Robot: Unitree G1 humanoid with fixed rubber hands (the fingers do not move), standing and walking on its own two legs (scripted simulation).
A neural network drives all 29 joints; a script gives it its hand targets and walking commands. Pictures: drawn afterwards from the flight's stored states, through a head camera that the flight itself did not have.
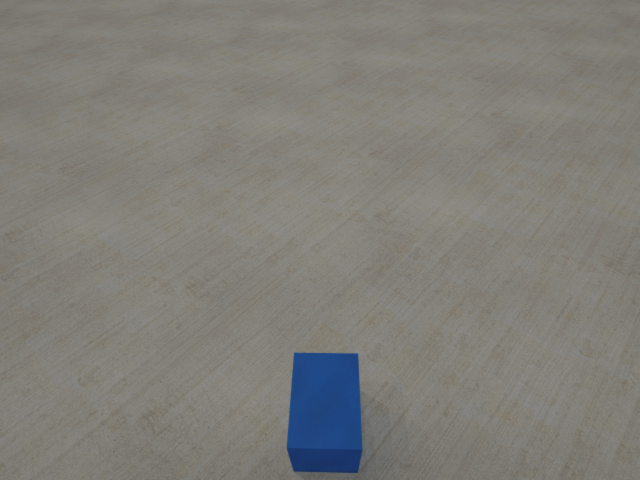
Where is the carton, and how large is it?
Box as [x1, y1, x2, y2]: [287, 353, 361, 472]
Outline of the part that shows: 294,353 287,438 287,450 293,470 357,472 361,453 357,353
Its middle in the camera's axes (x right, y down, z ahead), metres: +0.02 +0.49 +1.09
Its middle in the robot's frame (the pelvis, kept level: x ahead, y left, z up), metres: +0.44 +0.01 -0.66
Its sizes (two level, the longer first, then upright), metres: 0.246 0.181 0.230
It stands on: the floor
